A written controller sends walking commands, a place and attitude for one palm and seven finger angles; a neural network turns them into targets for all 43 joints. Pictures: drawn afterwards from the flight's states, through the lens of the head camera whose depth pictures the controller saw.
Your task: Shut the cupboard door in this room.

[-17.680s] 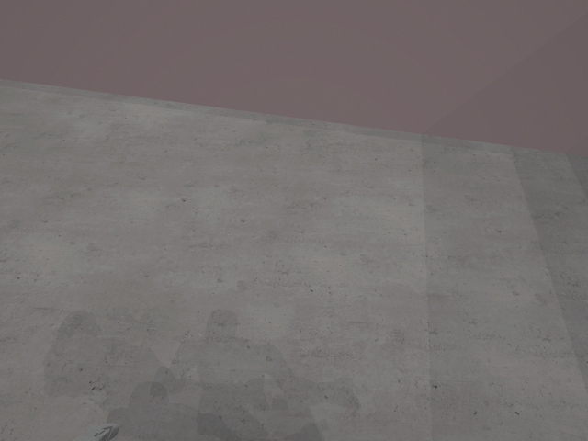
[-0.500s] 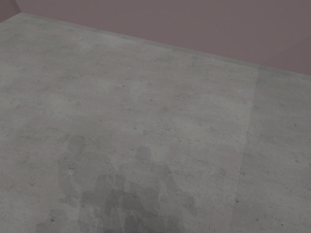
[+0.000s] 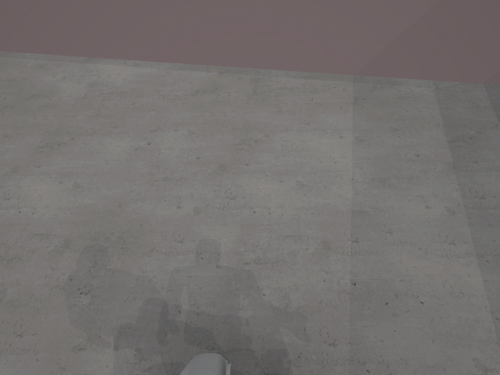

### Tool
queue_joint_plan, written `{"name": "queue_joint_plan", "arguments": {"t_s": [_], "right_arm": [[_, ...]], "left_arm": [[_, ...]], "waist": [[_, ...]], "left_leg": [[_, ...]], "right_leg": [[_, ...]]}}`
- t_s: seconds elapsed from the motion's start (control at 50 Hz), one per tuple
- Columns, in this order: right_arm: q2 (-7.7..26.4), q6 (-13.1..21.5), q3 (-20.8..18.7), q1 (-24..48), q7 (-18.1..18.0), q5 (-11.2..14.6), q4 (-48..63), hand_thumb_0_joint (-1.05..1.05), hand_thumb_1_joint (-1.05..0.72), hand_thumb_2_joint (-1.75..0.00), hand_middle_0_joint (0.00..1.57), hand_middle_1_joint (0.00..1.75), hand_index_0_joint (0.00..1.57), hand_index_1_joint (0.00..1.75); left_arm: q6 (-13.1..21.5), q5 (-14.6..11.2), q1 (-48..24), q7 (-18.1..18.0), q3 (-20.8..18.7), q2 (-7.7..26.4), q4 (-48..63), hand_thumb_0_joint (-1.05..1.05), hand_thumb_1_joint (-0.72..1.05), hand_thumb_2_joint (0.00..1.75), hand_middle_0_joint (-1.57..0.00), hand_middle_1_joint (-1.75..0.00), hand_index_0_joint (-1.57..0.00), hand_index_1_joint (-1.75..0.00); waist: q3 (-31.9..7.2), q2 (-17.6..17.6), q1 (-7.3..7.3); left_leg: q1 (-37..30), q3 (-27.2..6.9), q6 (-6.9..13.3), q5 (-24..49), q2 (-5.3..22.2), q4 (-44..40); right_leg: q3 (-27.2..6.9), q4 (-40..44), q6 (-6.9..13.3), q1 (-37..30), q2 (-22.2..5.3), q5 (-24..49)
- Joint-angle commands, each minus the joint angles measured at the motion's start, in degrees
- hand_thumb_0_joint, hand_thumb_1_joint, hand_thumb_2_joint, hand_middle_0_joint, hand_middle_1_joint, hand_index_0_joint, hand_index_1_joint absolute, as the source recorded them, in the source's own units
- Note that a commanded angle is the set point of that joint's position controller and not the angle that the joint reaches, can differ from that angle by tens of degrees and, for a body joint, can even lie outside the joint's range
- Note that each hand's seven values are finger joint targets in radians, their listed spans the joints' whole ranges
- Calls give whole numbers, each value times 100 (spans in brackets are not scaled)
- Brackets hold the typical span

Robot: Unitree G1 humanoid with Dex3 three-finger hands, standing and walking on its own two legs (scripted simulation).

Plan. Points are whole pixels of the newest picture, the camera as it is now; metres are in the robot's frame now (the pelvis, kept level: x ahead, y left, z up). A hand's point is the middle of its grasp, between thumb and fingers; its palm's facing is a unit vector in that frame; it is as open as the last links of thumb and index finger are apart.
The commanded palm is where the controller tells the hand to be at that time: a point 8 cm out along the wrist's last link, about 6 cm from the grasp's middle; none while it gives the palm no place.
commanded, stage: turn or walk to find it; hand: left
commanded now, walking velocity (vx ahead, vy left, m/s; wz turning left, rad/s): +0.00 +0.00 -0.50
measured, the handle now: out of the picture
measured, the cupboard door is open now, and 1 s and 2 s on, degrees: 83 83 83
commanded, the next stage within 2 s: none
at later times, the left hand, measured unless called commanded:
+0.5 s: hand (136, 365) +0.14 +0.24 -0.15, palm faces -0.22 -0.95 -0.23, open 7.4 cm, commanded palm none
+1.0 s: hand (191, 356) +0.16 +0.14 -0.15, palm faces -0.49 -0.84 -0.23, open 7.4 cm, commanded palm none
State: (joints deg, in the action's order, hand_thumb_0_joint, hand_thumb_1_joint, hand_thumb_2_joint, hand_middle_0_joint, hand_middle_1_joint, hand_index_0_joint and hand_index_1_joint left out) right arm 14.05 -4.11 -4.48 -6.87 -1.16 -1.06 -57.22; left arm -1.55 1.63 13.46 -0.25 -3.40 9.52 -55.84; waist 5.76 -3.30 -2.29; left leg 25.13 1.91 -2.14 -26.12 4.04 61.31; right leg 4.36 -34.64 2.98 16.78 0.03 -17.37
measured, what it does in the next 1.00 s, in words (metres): steps on the spot, turning right: left foot, then right foot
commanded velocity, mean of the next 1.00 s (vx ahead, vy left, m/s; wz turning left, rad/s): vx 0.00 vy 0.00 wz -0.50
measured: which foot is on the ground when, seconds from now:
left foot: up 0.00-0.30, down 0.32-0.74, up 0.76-1.00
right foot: down 0.00-0.32, up 0.34-0.72, down 0.74-1.00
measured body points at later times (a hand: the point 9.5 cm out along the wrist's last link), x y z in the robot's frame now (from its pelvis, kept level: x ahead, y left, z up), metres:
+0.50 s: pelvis +0.00 +0.05 +0.01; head +0.04 +0.06 +0.46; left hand +0.15 +0.29 -0.14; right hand +0.00 -0.20 -0.12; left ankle +0.00 +0.15 -0.73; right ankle -0.06 -0.08 -0.64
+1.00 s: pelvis +0.00 +0.02 +0.01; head +0.04 -0.02 +0.45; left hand +0.19 +0.19 -0.13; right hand -0.07 -0.25 -0.14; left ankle +0.07 +0.15 -0.67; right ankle -0.06 -0.08 -0.73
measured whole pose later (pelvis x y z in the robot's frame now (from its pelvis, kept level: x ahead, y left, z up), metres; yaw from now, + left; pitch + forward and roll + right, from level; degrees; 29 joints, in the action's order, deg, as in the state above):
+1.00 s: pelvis +0.00 +0.02 +0.01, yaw -30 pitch +1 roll +0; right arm 14.6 -3.2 -3.6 -8.9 -1.1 -1.0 -53.8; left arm -1.9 1.5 9.5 0.3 -2.2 10.8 -53.2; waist 5.6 -1.2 0.4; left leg 27.6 1.4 -4.8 -24.0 4.8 57.8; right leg -0.8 -29.8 1.0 14.5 0.6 -15.9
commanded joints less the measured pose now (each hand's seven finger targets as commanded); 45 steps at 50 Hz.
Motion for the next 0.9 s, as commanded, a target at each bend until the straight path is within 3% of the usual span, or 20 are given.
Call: {"name": "queue_joint_plan", "arguments": {"t_s": [0.0, 0.16, 0.22, 0.26, 0.28, 0.3, 0.32, 0.36, 0.4, 0.48, 0.54, 0.62, 0.66, 0.68, 0.7, 0.72, 0.74, 0.76, 0.8, 0.88], "right_arm": [[362, 227, -32, 23, 20, 1, 528, 0, -90, -90, 20, 30, 20, 30], [393, 301, 58, 78, -37, 48, 712, 0, -90, -90, 20, 30, 20, 30], [370, 362, 81, -329, -73, 81, 667, 0, -90, -90, 20, 30, 20, 30], [448, 427, 79, -864, -103, 87, 511, 0, -90, -90, 20, 30, 20, 30], [774, 494, 32, -1002, -119, 56, 519, 0, -90, -90, 20, 30, 20, 30], [1251, 472, -61, -826, -100, 6, 663, 0, -90, -90, 20, 30, 20, 30], [1299, 445, -64, -671, -97, -15, 750, 0, -90, -90, 20, 30, 20, 30], [940, 460, 12, -264, -106, -51, 845, 0, -90, -90, 20, 30, 20, 30], [745, 491, 37, -195, -101, -41, 850, 0, -90, -90, 20, 30, 20, 30], [787, 512, -62, -852, -80, -32, 636, 0, -90, -90, 20, 30, 20, 30], [856, 490, -126, -1010, -61, -37, 532, 0, -90, -90, 20, 30, 20, 30], [952, 437, -196, -981, -8, -50, 462, 0, -90, -90, 20, 30, 20, 30], [983, 428, -211, -869, 9, -23, 462, 0, -90, -90, 20, 30, 20, 30], [952, 429, -212, -780, 27, 19, 499, 0, -90, -90, 20, 30, 20, 30], [539, 400, -116, -911, 68, 54, 638, 0, -90, -90, 20, 30, 20, 30], [312, 337, 0, -460, 29, 51, 908, 0, -90, -90, 20, 30, 20, 30], [326, 248, 20, -200, -57, 58, 970, 0, -90, -90, 20, 30, 20, 30], [380, 239, 13, -141, -76, 53, 934, 0, -90, -90, 20, 30, 20, 30], [451, 239, -7, -301, -34, 10, 716, 0, -90, -90, 20, 30, 20, 30], [434, 221, 7, -388, -8, 1, 674, 0, -90, -90, 20, 30, 20, 30]], "left_arm": [[90, -27, -78, -65, -285, 1240, 415, 0, 90, 90, -20, -30, -20, -30], [37, -12, 20, -17, -329, 1501, 411, 0, 90, 90, -20, -30, -20, -30], [-9, -18, -292, -22, -339, 1558, 510, 0, 90, 90, -20, -30, -20, -30], [-51, -82, -572, -10, -310, 1457, 590, 0, 90, 90, -20, -30, -20, -30], [-75, -123, -563, 9, -253, 1212, 698, 0, 90, 90, -20, -30, -20, -30], [-90, -125, -471, 79, -181, 928, 782, 0, 90, 90, -20, -30, -20, -30], [-125, -43, -541, 72, -213, 1063, 805, 0, 90, 90, -20, -30, -20, -30], [-152, -4, -640, 137, -312, 1144, 719, 0, 90, 90, -20, -30, -20, -30], [-155, -13, -496, 195, -270, 1003, 660, 0, 90, 90, -20, -30, -20, -30], [-153, -48, -842, 205, -177, 828, 818, 0, 90, 90, -20, -30, -20, -30], [-146, -54, -1090, 215, -136, 755, 912, 0, 90, 90, -20, -30, -20, -30], [-74, -59, -1047, 208, -103, 721, 904, 0, 90, 90, -20, -30, -20, -30], [-4, -58, -657, 189, -132, 821, 788, 0, 90, 90, -20, -30, -20, -30], [52, -44, -138, 157, -172, 1027, 630, 0, 90, 90, -20, -30, -20, -30], [136, 8, 190, 69, -269, 1672, 516, 0, 90, 90, -20, -30, -20, -30], [129, -79, 490, 4, -322, 1952, 406, 0, 90, 90, -20, -30, -20, -30], [91, -99, 536, -68, -375, 1882, 413, 0, 90, 90, -20, -30, -20, -30], [61, -77, 184, -94, -365, 1784, 476, 0, 90, 90, -20, -30, -20, -30], [24, -84, -433, -91, -275, 1423, 662, 0, 90, 90, -20, -30, -20, -30], [87, -51, -403, -52, -241, 1422, 663, 0, 90, 90, -20, -30, -20, -30]], "waist": [[-717, 998, 82], [-818, 1097, -53], [-950, 1128, 143], [-1037, 1038, 406], [-1063, 127, 465], [-801, -1404, 354], [-655, -1269, 386], [-230, -680, 175], [-301, -369, 94], [-617, -363, 383], [-661, -588, 515], [-711, -859, 544], [-840, -737, 312], [-1059, -341, 46], [-1254, 1204, -61], [-1165, 1865, -241], [-1156, 1852, -324], [-899, 1816, -183], [-797, 1099, 111], [-798, 1124, 175]], "left_leg": [[362, -208, -99, 398, 52, 46], [49, -137, -110, 125, -151, -1385], [-604, -53, -59, 307, -233, -2444], [-1710, -1, -16, 1210, -212, -3683], [-2343, -844, 246, 1114, 552, -4408], [-2381, -2145, 727, 1662, 1874, -4806], [-1764, -2277, 1098, 1684, 2353, -4835], [-1160, -1474, 1056, 2015, 1752, -4706], [-1393, -639, 926, 2739, 1347, -4439], [-2300, -345, 1064, 4000, 1408, -4069], [-2450, -148, 1086, 4209, 1561, -3937], [-2263, 137, 913, 4357, 1560, -3547], [-2022, 413, 622, 4173, 1451, -3037], [-1637, 671, 345, 3634, 1305, -2307], [-31, 944, -31, 1466, 824, -1084], [862, 568, -191, -1140, 220, -52], [889, -101, -121, -1126, 242, 359], [1086, -255, -124, -861, 243, 649], [859, -220, -196, -47, 336, 575], [521, -72, -287, 253, 129, 90]], "right_leg": [[-1837, 1667, 586, -679, -1385, 1321], [-2351, 1510, 786, -949, -1296, 1845], [-2377, 1226, 662, -744, -1176, 2173], [-2188, 829, 288, -59, -837, 1817], [-1787, 116, -12, 753, -318, 1019], [-871, -1145, -361, 1652, 357, -1033], [-810, -2234, -489, 1630, 164, -1636], [-805, -3270, -584, 1539, -6, -1089], [-585, -3501, -651, 1612, -98, -689], [-337, -2812, -763, 1667, -233, -779], [-170, -2015, -749, 1423, -323, -941], [161, -783, -581, 667, -137, -898], [266, 328, -484, -71, -69, 30], [93, 1107, -394, -916, -246, 969], [-1375, 1288, 47, -2297, -1498, 2697], [-2347, 1113, 675, -2171, -2427, 4849], [-2380, 1229, 921, -1708, -2317, 4397], [-2378, 1294, 986, -1547, -2127, 3673], [-1670, 1199, 724, -1266, -1592, 3139], [-1590, 1249, 649, -926, -1351, 3076]]}}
